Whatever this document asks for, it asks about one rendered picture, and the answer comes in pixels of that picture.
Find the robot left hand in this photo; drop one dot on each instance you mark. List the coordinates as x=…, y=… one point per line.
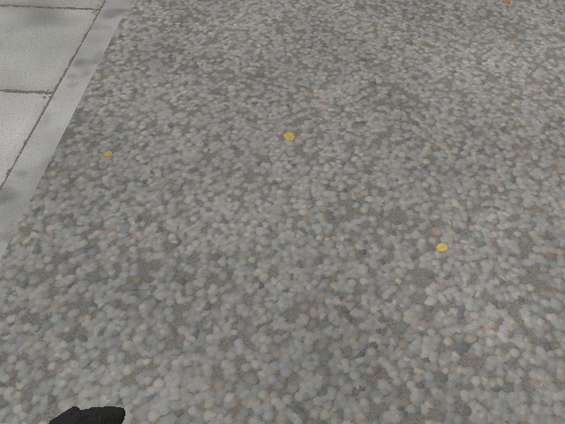
x=93, y=415

